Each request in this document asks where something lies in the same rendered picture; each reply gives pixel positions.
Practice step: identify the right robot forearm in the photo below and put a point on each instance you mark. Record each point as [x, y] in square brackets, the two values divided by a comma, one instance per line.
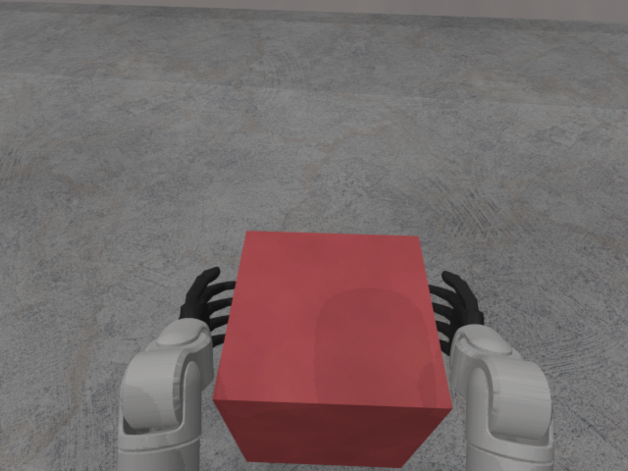
[509, 403]

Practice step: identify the left robot forearm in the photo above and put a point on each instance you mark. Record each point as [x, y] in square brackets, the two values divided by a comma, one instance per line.
[160, 400]

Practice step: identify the carton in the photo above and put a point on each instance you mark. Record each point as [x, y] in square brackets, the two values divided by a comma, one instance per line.
[331, 354]

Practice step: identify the left robot hand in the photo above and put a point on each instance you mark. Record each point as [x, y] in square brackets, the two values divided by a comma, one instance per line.
[199, 294]

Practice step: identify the right robot hand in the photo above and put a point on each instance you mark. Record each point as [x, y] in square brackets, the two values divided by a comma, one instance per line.
[465, 308]

